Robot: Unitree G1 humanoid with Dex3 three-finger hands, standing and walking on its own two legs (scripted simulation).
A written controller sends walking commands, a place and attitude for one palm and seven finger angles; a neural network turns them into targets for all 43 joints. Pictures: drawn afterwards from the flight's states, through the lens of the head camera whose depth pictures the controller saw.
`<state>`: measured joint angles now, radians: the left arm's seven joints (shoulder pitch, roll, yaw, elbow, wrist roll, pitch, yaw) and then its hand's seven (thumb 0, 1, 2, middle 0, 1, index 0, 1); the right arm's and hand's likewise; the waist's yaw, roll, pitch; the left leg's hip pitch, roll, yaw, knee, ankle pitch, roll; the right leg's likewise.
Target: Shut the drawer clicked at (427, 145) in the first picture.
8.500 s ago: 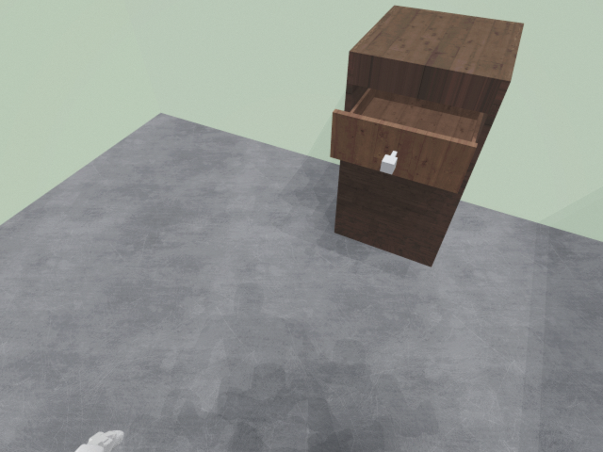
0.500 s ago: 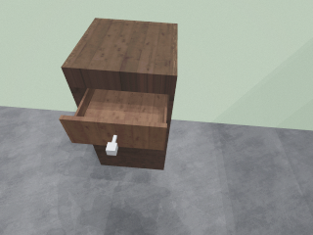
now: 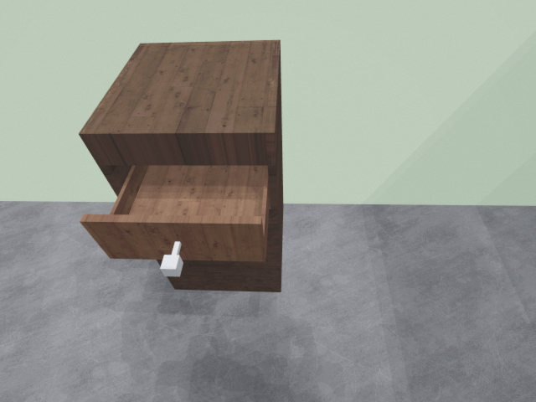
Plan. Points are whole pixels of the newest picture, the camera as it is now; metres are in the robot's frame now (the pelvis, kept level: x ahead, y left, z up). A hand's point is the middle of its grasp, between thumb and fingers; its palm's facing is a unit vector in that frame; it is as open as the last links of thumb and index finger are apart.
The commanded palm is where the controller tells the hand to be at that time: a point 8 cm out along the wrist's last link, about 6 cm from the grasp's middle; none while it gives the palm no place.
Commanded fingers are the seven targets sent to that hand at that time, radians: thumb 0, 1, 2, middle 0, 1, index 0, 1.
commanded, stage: come to a stop and stand still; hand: left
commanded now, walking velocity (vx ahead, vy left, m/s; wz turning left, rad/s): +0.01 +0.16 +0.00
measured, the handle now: (174, 258) +0.42 +0.25 -0.14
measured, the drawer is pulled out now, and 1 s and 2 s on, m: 0.17 0.17 0.17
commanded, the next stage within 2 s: look again from close up in 0.48 s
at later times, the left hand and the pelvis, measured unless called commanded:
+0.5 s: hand out of the picture -0.02 +0.19 -0.16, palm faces +0.05 -0.98 -0.20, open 7.4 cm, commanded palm none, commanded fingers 0.00 0.90 0.90 -0.20 -0.30 -0.20 -0.30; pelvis -0.03 +0.01 +0.01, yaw +1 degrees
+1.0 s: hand out of the picture -0.04 +0.15 -0.17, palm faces +0.04 -0.99 -0.16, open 7.4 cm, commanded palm none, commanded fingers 0.00 0.90 0.90 -0.20 -0.30 -0.20 -0.30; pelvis -0.03 +0.00 +0.01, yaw +1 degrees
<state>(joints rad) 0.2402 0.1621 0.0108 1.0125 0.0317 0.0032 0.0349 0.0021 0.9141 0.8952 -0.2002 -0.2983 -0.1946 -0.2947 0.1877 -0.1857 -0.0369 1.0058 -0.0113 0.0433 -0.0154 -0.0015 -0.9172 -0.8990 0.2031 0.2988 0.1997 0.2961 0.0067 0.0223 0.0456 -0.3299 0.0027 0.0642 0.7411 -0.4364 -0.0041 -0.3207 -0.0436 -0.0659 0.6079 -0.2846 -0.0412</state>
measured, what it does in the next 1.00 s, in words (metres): steps on the spot: left foot, then right foot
